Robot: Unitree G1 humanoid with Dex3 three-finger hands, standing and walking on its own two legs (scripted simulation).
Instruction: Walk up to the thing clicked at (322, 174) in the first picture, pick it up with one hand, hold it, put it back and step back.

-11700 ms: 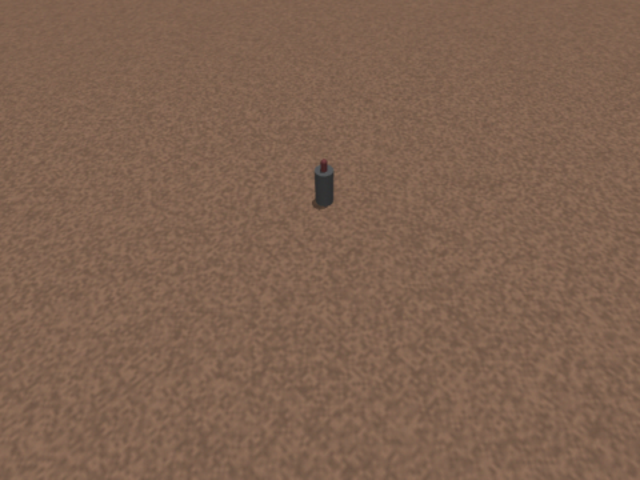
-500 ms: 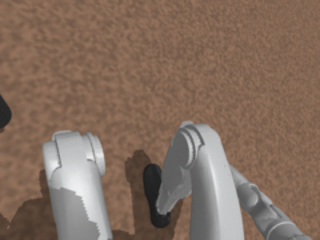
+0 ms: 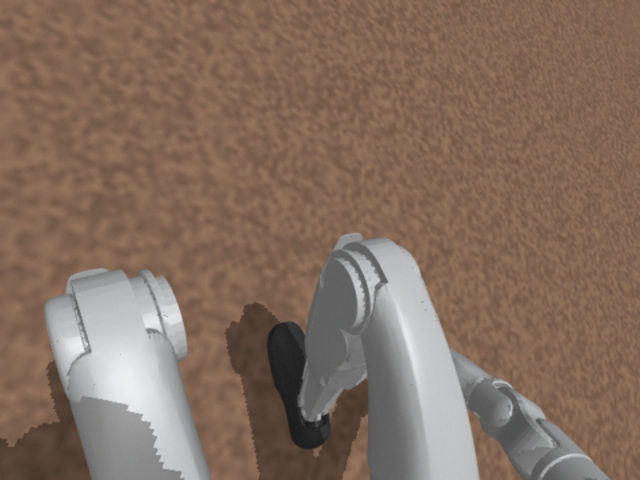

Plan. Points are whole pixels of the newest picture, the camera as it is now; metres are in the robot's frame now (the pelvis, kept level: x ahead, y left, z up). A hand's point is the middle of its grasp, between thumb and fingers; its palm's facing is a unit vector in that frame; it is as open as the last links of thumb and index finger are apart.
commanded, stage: rest palm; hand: left
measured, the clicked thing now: out of the picture +0.41 +0.35 -0.16
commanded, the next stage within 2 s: close in 0.16 s
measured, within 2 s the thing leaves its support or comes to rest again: leaves its support in 1.30 s
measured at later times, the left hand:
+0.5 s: hand out of the picture +0.38 +0.36 -0.15, palm faces +0.60 -0.80 -0.01, open 15.5 cm
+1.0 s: hand out of the picture +0.40 +0.36 -0.15, palm faces +0.60 -0.80 -0.02, open 11.1 cm
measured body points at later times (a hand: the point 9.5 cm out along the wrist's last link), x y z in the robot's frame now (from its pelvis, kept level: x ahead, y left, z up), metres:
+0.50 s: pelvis +0.00 +0.00 +0.00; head +0.21 +0.18 +0.35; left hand +0.35 +0.40 -0.15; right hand +0.20 -0.24 -0.03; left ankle +0.09 +0.12 -0.24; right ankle +0.15 -0.13 -0.24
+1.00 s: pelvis +0.00 +0.00 +0.00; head +0.21 +0.18 +0.35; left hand +0.36 +0.40 -0.14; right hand +0.18 -0.25 -0.03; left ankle +0.09 +0.12 -0.24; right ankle +0.15 -0.13 -0.24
